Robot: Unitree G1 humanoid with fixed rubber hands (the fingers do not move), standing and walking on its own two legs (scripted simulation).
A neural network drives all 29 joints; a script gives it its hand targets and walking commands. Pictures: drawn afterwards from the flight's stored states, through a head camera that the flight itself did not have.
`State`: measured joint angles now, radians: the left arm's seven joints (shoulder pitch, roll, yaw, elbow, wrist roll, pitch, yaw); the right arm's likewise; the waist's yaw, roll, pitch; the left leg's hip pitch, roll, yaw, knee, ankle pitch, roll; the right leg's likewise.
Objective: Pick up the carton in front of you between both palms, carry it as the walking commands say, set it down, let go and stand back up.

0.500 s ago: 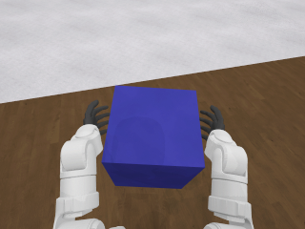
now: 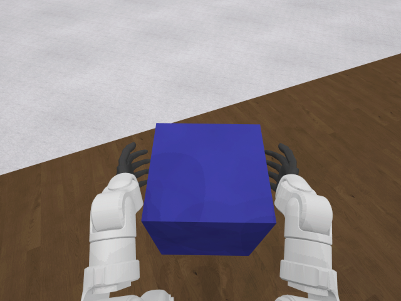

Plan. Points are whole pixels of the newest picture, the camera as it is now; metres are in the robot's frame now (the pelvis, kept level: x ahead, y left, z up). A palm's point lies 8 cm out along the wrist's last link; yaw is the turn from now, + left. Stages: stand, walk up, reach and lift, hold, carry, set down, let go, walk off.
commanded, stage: carry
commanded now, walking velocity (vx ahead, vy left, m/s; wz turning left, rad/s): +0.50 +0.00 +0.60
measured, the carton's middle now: (206, 195) +0.33 -0.01 -0.01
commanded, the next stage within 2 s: none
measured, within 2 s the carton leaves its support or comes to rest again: neither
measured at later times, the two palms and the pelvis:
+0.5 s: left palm (93, 108) +0.56 +0.30 +0.03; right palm (203, 92) +0.63 +0.00 +0.04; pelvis +0.29 +0.07 -0.03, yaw +15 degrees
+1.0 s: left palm (92, 55) +0.83 +0.37 +0.03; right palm (178, 39) +0.95 +0.09 +0.02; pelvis +0.60 +0.12 -0.05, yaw +19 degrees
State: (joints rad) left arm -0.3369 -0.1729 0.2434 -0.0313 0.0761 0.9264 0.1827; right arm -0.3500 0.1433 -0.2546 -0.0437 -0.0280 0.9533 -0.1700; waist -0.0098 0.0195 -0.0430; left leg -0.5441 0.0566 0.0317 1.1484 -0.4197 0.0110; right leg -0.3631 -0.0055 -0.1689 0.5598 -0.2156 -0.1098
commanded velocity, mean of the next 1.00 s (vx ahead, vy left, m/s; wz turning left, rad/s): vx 0.50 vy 0.00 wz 0.22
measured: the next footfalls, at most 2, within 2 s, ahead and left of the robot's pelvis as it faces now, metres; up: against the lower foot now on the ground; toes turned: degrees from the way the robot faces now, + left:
left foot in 0.30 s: +0.33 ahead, +0.12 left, -0.03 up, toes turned +14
right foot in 0.80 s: +0.68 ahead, +0.09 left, -0.05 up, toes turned +15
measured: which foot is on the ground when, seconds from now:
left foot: up 0.00-0.28, down 0.30-0.82, up 0.84-1.00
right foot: down 0.00-0.30, up 0.32-0.78, down 0.80-1.00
